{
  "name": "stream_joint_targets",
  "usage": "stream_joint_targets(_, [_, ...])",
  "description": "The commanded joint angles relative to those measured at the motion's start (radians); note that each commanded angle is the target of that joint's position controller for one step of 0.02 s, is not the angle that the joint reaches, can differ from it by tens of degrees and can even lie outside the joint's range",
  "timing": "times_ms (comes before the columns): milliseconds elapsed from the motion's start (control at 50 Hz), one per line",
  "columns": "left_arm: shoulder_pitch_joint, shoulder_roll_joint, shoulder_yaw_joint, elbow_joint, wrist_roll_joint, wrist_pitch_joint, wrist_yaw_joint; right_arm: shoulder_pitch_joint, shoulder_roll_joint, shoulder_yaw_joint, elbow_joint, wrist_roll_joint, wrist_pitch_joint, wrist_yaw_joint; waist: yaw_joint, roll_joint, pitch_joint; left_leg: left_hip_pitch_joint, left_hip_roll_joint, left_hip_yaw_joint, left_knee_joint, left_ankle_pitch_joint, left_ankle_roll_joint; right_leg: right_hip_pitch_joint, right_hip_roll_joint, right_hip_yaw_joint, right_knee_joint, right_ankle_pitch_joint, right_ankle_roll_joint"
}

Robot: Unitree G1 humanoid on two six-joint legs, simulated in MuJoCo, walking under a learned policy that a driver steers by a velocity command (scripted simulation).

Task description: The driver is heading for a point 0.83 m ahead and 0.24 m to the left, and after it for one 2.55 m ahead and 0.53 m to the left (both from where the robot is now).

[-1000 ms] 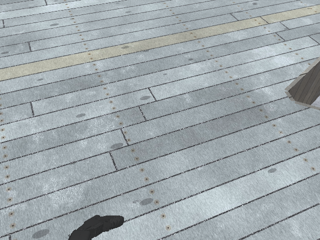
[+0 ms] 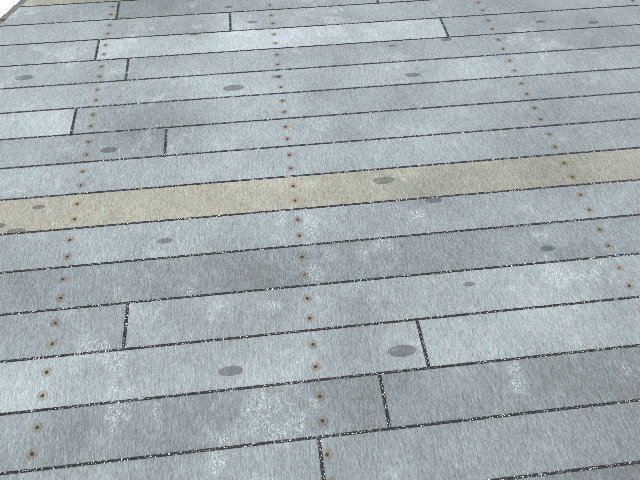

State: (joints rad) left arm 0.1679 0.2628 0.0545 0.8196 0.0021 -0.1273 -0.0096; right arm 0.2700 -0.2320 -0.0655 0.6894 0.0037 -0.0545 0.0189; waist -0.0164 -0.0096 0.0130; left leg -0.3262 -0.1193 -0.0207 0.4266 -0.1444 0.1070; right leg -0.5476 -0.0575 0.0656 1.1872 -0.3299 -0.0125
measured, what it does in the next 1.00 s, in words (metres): walks ahead, turning left: right foot, then left foot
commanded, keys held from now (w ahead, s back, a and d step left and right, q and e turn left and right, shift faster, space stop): w+q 0.32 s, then q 0.68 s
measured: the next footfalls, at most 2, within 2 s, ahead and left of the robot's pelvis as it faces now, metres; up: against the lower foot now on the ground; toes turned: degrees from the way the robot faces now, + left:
right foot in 0.30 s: +0.34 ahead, -0.13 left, +0.00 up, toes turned +15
left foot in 0.78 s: +0.36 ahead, +0.15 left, +0.00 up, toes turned +29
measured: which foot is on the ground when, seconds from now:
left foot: down 0.00-0.30, up 0.32-0.76, down 0.78-1.00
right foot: up 0.00-0.28, down 0.30-0.80, up 0.82-1.00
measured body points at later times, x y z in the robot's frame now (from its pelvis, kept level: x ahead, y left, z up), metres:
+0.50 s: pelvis +0.24 -0.05 +0.00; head +0.28 -0.05 +0.45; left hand +0.29 +0.25 -0.10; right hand +0.45 -0.28 -0.10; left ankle +0.20 +0.09 -0.64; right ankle +0.30 -0.14 -0.74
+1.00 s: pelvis +0.32 +0.02 +0.00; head +0.35 +0.06 +0.45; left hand +0.30 +0.34 -0.11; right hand +0.62 -0.12 -0.07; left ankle +0.32 +0.13 -0.74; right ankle +0.41 -0.11 -0.67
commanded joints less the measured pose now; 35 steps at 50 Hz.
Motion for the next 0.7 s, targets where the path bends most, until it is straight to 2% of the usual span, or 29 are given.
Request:
stream_joint_targets(20, [0.021, 0.069, 0.024, -0.084, 0.015, 0.014, 0.009, -0.023, -0.117, -0.028, -0.083, 0.006, -0.019, -0.017, 0.048, 0.014, -0.078, 0.093, 0.264, -0.299, -0.186, 0.327, 0.206, -0.099, -0.038, 0.004, -0.127, 0.069, 0.050])
stream_joint_targets(60, [-0.062, 0.049, 0.015, -0.114, 0.020, 0.019, 0.015, 0.008, -0.148, -0.039, -0.073, 0.009, -0.014, -0.031, 0.026, 0.035, -0.059, 0.046, 0.234, -0.259, -0.188, 0.298, 0.186, -0.086, -0.018, -0.011, -0.274, 0.180, 0.070])
stream_joint_targets(100, [-0.150, 0.033, 0.007, -0.136, 0.017, 0.016, 0.012, 0.052, -0.153, -0.041, -0.057, 0.015, -0.009, -0.035, -0.009, 0.059, -0.050, 0.023, 0.198, -0.240, -0.176, 0.215, 0.151, -0.036, 0.018, -0.019, -0.437, 0.313, 0.066])
stream_joint_targets(140, [-0.203, 0.039, 0.007, -0.157, 0.005, 0.014, 0.008, 0.074, -0.157, -0.043, -0.049, 0.016, -0.006, -0.033, -0.032, 0.098, -0.046, 0.025, 0.184, -0.251, -0.154, 0.137, 0.124, 0.010, 0.048, -0.020, -0.549, 0.382, 0.062])
stream_joint_targets(180, [-0.240, 0.059, 0.013, -0.179, -0.005, 0.008, 0.004, 0.099, -0.158, -0.046, -0.039, 0.019, -0.004, -0.030, -0.047, 0.114, -0.047, 0.059, 0.203, -0.304, -0.124, 0.078, 0.117, 0.036, 0.063, -0.003, -0.605, 0.378, 0.057])
stream_joint_targets(240, [-0.231, 0.104, 0.033, -0.194, -0.011, -0.010, -0.007, 0.103, -0.154, -0.049, -0.043, 0.020, 0.002, -0.037, -0.030, 0.137, -0.054, 0.139, 0.233, -0.409, -0.044, 0.005, 0.104, 0.088, 0.074, 0.020, -0.684, 0.275, 0.032])
stream_joint_targets(260, [-0.192, 0.112, 0.041, -0.187, -0.013, -0.017, -0.008, 0.087, -0.150, -0.049, -0.051, 0.020, 0.006, -0.040, -0.004, 0.151, -0.061, 0.143, 0.228, -0.427, -0.006, 0.011, 0.093, 0.144, 0.076, 0.014, -0.713, 0.250, 0.016])
stream_joint_targets(280, [-0.117, 0.124, 0.051, -0.170, -0.009, -0.021, -0.006, 0.070, -0.129, -0.043, -0.061, 0.019, 0.007, -0.040, 0.036, 0.153, -0.091, 0.123, 0.196, -0.414, 0.064, 0.035, 0.070, 0.256, 0.068, 0.003, -0.747, 0.244, -0.007])
stream_joint_targets(300, [0.013, 0.164, 0.067, -0.154, 0.006, -0.025, 0.000, 0.048, -0.078, -0.026, -0.083, 0.012, 0.002, -0.037, 0.098, 0.103, -0.186, 0.029, 0.148, -0.352, 0.263, 0.014, 0.031, 0.477, -0.047, 0.094, -0.727, 0.232, -0.062])
stream_joint_targets(320, [0.152, 0.241, 0.086, -0.140, 0.024, -0.019, 0.008, 0.144, -0.014, -0.006, -0.102, 0.018, -0.005, -0.038, 0.094, -0.135, -0.321, -0.260, 0.019, -0.205, 0.585, -0.285, -0.044, 0.827, -0.277, 0.425, -0.752, 0.184, -0.199])
stream_joint_targets(340, [0.181, 0.237, 0.087, -0.119, 0.011, -0.010, 0.002, 0.205, -0.078, -0.010, -0.112, 0.036, -0.008, -0.043, 0.070, -0.330, -0.336, -0.474, 0.037, -0.164, 0.806, -0.483, -0.075, 0.877, -0.407, 0.755, -0.838, 0.041, -0.298])
stream_joint_targets(360, [0.116, 0.150, 0.066, -0.151, 0.003, -0.004, 0.006, 0.153, -0.160, -0.032, -0.096, 0.029, 0.001, -0.047, 0.082, -0.182, -0.214, -0.516, 0.084, -0.184, 0.907, -0.408, -0.099, 0.763, -0.373, 0.647, -0.848, 0.108, -0.268])
stream_joint_targets(380, [0.062, 0.107, 0.050, -0.165, 0.009, 0.008, 0.011, 0.072, -0.179, -0.040, -0.109, 0.011, 0.014, -0.049, 0.077, -0.092, -0.137, -0.490, 0.111, -0.152, 0.927, -0.340, -0.115, 0.636, -0.331, 0.459, -0.824, 0.310, -0.229])
stream_joint_targets(400, [0.018, 0.082, 0.039, -0.165, 0.012, 0.016, 0.009, 0.041, -0.172, -0.044, -0.119, -0.002, 0.024, -0.050, 0.050, -0.048, -0.095, -0.443, 0.135, -0.131, 0.900, -0.307, -0.124, 0.526, -0.279, 0.325, -0.821, 0.509, -0.207])
stream_joint_targets(420, [-0.009, 0.066, 0.033, -0.156, 0.012, 0.021, 0.007, 0.036, -0.162, -0.049, -0.124, -0.003, 0.035, -0.049, 0.023, -0.061, -0.074, -0.405, 0.162, -0.116, 0.863, -0.297, -0.126, 0.454, -0.241, 0.231, -0.825, 0.625, -0.190])
stream_joint_targets(460, [-0.020, 0.081, 0.037, -0.131, 0.017, 0.020, 0.005, 0.051, -0.111, -0.039, -0.125, 0.009, 0.052, -0.047, 0.002, -0.105, -0.061, -0.345, 0.167, -0.067, 0.802, -0.260, -0.133, 0.374, -0.191, 0.108, -0.864, 0.723, -0.181])
stream_joint_targets(480, [-0.028, 0.104, 0.043, -0.120, 0.017, 0.022, 0.007, 0.042, -0.097, -0.034, -0.131, 0.013, 0.059, -0.048, -0.003, -0.117, -0.062, -0.347, 0.168, -0.054, 0.759, -0.232, -0.142, 0.368, -0.191, 0.072, -0.884, 0.748, -0.191])
stream_joint_targets(520, [-0.025, 0.138, 0.053, -0.099, 0.012, 0.031, 0.018, 0.005, -0.085, -0.028, -0.142, 0.011, 0.067, -0.048, 0.002, -0.109, -0.082, -0.362, 0.177, -0.047, 0.671, -0.166, -0.153, 0.403, -0.213, 0.029, -0.890, 0.809, -0.205])
stream_joint_targets(560, [-0.038, 0.152, 0.056, -0.089, 0.003, 0.048, 0.029, -0.027, -0.086, -0.024, -0.146, 0.009, 0.069, -0.040, 0.012, -0.097, -0.108, -0.332, 0.187, -0.032, 0.569, -0.063, -0.154, 0.423, -0.215, -0.025, -0.895, 0.774, -0.202])
stream_joint_targets(620, [-0.047, 0.168, 0.056, -0.076, -0.008, 0.068, 0.038, -0.100, -0.085, -0.021, -0.163, 0.009, 0.068, -0.019, 0.033, -0.102, -0.102, -0.246, 0.182, 0.004, 0.413, 0.036, -0.142, 0.414, -0.205, -0.106, -0.894, 0.685, -0.181])
stream_joint_targets(700, [-0.025, 0.205, 0.066, -0.063, -0.027, 0.081, 0.032, -0.165, -0.111, -0.032, -0.200, 0.008, 0.078, 0.006, 0.051, -0.114, -0.078, -0.190, 0.165, 0.040, 0.266, -0.031, -0.106, 0.462, -0.238, -0.120, -0.836, 0.617, -0.159])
